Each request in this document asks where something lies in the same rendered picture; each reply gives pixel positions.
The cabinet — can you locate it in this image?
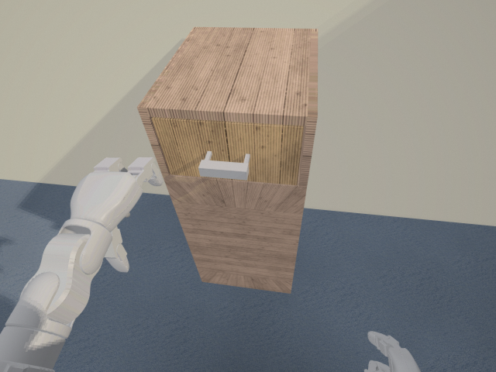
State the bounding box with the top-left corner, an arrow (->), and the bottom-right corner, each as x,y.
137,27 -> 318,294

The robot right hand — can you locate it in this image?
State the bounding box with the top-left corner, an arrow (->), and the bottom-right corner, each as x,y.
364,331 -> 421,372

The drawer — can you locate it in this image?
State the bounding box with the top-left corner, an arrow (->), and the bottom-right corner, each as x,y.
152,117 -> 304,185

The handle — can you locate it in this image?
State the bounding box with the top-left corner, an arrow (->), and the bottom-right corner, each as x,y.
198,151 -> 250,181

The robot left hand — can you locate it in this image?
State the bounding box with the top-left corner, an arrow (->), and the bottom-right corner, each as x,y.
71,157 -> 163,272

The left robot forearm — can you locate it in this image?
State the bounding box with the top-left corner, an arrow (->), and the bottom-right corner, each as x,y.
0,219 -> 112,372

